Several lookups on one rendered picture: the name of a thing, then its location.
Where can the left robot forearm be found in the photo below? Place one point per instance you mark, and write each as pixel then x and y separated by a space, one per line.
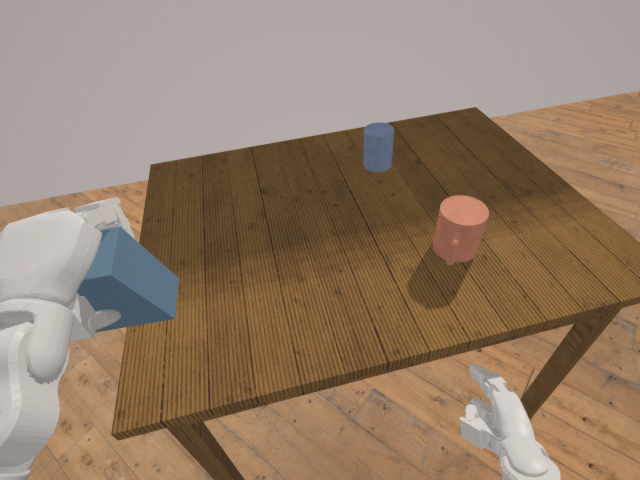
pixel 34 353

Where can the sponge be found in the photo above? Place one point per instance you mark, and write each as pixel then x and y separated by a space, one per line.
pixel 126 277

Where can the table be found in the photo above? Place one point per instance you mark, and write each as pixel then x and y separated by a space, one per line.
pixel 300 270

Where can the right robot forearm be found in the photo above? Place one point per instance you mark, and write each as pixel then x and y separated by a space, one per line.
pixel 523 458

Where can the robot right hand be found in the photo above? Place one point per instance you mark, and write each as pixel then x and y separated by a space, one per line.
pixel 486 426

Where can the robot left hand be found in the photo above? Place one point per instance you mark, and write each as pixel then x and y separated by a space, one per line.
pixel 47 257

